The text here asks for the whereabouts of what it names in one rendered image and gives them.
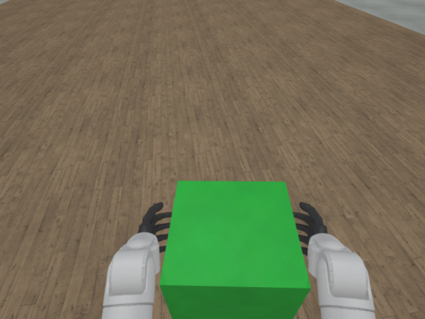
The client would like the right robot hand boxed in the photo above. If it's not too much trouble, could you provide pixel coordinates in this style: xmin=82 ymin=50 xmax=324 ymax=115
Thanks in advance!
xmin=293 ymin=202 xmax=328 ymax=255

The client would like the left robot hand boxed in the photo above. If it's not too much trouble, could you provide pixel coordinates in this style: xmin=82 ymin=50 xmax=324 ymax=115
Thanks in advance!
xmin=138 ymin=202 xmax=172 ymax=253

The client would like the right robot forearm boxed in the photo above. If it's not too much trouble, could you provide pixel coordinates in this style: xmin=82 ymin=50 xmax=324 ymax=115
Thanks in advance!
xmin=307 ymin=233 xmax=376 ymax=319

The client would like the carton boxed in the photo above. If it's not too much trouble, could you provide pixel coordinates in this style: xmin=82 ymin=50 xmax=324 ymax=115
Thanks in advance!
xmin=159 ymin=181 xmax=311 ymax=319

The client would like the left robot forearm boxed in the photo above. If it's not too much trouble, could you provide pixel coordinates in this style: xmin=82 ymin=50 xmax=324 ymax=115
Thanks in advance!
xmin=102 ymin=232 xmax=160 ymax=319

